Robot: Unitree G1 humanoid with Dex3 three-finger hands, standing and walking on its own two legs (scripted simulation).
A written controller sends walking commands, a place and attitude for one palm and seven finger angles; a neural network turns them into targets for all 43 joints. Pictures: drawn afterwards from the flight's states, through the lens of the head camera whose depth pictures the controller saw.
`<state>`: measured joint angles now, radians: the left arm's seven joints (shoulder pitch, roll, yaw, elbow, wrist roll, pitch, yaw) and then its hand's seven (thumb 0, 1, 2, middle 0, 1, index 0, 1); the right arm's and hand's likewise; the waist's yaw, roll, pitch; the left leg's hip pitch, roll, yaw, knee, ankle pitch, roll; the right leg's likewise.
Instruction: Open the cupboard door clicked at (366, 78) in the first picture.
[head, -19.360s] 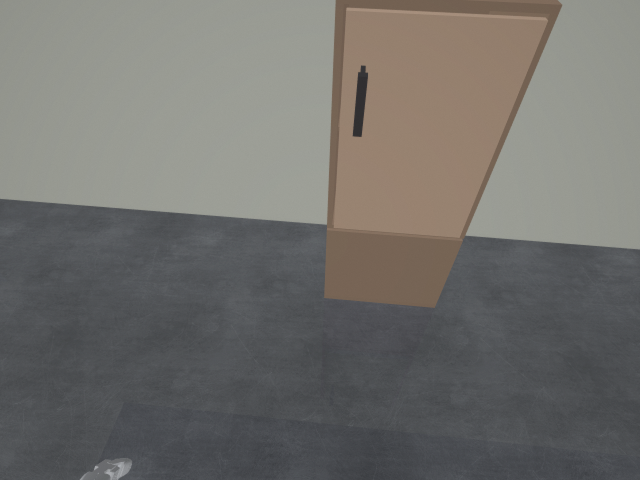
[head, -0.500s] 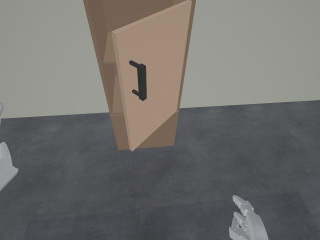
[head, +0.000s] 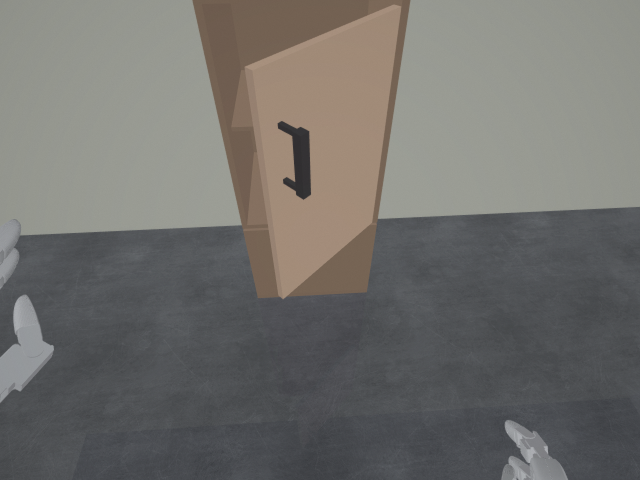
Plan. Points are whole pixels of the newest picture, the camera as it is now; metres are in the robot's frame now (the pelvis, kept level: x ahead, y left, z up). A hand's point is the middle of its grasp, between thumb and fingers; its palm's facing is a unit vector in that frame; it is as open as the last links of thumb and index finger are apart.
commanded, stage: stop stepping back and stand still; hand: left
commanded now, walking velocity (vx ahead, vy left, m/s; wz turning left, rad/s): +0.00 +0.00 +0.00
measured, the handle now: (294, 160) +0.62 +0.08 +0.06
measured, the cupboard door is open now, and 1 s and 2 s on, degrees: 44 44 44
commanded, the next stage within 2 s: let the arm hang, fingers relaxed in 0.62 s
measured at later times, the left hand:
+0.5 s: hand out of the picture +0.19 +0.31 +0.15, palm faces +0.41 -0.80 -0.45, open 7.4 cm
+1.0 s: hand out of the picture +0.05 +0.21 -0.16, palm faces -0.07 -0.97 -0.23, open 7.4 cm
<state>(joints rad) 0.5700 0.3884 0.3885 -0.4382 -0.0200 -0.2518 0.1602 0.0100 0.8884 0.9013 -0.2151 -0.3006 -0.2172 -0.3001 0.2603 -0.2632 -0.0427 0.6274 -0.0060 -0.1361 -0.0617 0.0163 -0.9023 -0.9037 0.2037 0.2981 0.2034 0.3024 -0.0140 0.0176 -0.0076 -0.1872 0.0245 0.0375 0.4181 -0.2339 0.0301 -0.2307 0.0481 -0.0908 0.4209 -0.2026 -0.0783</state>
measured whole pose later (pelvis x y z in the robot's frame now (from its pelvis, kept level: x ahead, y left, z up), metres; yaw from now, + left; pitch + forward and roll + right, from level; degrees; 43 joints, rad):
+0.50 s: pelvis -0.01 +0.05 +0.00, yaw -1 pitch -1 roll +0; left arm 0.52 0.38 0.39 -0.44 -0.03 -0.20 0.14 0.01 0.89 0.90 -0.21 -0.30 -0.21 -0.30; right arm 0.23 -0.19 0.03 0.61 -0.01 -0.13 -0.05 0.01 -0.90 -0.90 0.21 0.30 0.21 0.30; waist 0.01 -0.01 0.03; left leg -0.19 -0.03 0.07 0.44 -0.24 0.05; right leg -0.23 -0.01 -0.05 0.43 -0.18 -0.01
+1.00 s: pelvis -0.04 +0.03 -0.01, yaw +0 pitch -2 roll +1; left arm 0.27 0.21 -0.02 0.76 0.03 0.06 -0.02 0.01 0.91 0.90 -0.20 -0.30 -0.20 -0.30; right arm 0.18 -0.29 -0.01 0.90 -0.03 -0.01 0.01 0.01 -0.90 -0.90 0.21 0.30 0.21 0.30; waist -0.03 0.00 0.06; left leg -0.27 -0.03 0.06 0.55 -0.25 0.03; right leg -0.33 -0.01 -0.06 0.58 -0.23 -0.05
